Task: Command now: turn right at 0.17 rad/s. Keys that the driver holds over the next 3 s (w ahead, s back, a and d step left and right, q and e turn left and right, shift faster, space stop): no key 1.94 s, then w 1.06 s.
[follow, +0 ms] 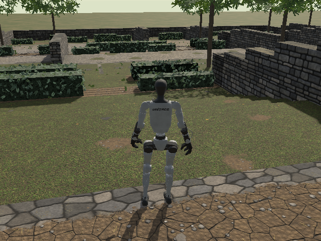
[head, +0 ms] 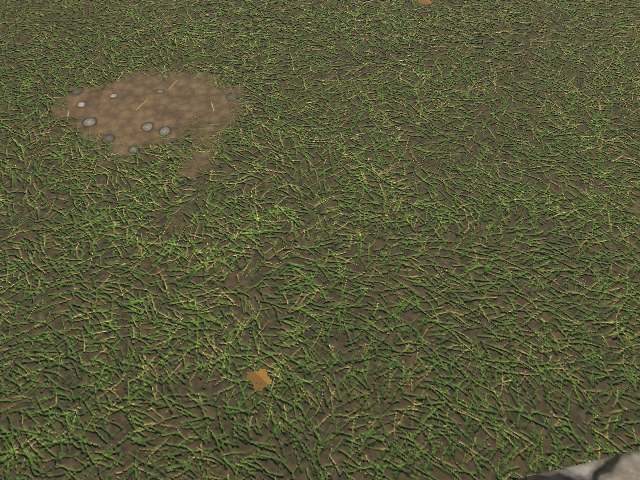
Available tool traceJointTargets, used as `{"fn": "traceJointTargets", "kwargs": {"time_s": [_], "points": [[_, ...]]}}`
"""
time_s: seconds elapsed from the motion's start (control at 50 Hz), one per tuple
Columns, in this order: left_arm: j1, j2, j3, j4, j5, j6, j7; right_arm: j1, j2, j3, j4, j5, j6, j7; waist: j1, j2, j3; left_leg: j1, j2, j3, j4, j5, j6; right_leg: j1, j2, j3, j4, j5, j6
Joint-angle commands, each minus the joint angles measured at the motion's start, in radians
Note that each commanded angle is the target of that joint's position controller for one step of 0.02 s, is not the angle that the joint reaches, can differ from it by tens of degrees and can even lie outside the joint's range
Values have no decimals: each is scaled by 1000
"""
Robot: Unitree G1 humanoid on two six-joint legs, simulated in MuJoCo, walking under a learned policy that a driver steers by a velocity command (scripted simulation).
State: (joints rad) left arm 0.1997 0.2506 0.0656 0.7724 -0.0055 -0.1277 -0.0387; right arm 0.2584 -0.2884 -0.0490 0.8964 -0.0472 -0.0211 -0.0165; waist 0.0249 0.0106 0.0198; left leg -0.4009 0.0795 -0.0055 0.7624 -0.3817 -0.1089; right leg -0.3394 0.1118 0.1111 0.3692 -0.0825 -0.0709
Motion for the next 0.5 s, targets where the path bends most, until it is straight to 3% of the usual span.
{"fn": "traceJointTargets", "kwargs": {"time_s": [0.02,0.06,0.08,0.1,0.12,0.14,0.16,0.18,0.22,0.28,0.38,0.5], "points": [[-4,156,28,-57,-12,7,-9,6,-79,-6,-53,23,-32,13,3,-78,-98,71,-24,49,-217,66,27,107,-293,283,-65,-214,-181],[-15,120,6,-38,-9,23,-27,9,-66,5,-65,51,-50,29,-32,-68,-104,201,-30,49,-385,242,79,54,-270,303,-30,-125,-153],[-7,81,-11,-28,-5,30,-31,32,-62,13,-82,56,-62,34,-56,-65,-149,274,22,8,-408,319,140,40,-243,297,9,-96,-107],[60,45,-18,-54,-1,30,-30,13,-142,10,-90,59,-81,46,8,94,-182,290,186,-187,-438,452,346,3,-103,115,91,-212,1],[10,93,3,-45,28,36,-24,-60,-143,5,-87,47,-91,75,23,89,-65,193,219,-260,-482,326,386,-42,-61,15,97,-247,79],[-13,129,14,-35,36,52,-8,-106,-158,-5,-104,60,-89,93,22,32,-55,153,161,-187,-466,186,328,28,-81,-8,79,-196,93],[-11,126,14,-17,23,67,2,-109,-131,0,-102,69,-88,113,18,29,-37,120,104,-141,-457,110,264,71,-91,-15,54,-137,100],[-1,125,16,-10,6,76,3,-110,-102,10,-101,76,-91,127,17,48,-24,101,86,-130,-453,94,229,98,-98,-3,34,-101,106],[-10,103,8,-11,-5,75,-3,-98,-95,8,-85,73,-94,140,15,48,-20,93,65,-103,-440,96,193,128,-102,-4,25,-48,87],[-30,124,16,-1,1,69,0,-76,-115,-6,-81,53,-97,129,-15,34,-29,197,57,-80,-404,205,216,62,-96,-8,25,-17,72],[-36,120,13,17,1,70,11,-107,-104,-14,-92,60,-91,126,-18,35,-46,277,54,-64,-366,346,222,44,-99,-25,33,23,81],[-39,142,9,39,1,68,9,-140,-120,-26,-106,52,-84,122,-22,22,-69,315,18,-33,-328,415,197,58,-106,-22,41,82,76]]}}
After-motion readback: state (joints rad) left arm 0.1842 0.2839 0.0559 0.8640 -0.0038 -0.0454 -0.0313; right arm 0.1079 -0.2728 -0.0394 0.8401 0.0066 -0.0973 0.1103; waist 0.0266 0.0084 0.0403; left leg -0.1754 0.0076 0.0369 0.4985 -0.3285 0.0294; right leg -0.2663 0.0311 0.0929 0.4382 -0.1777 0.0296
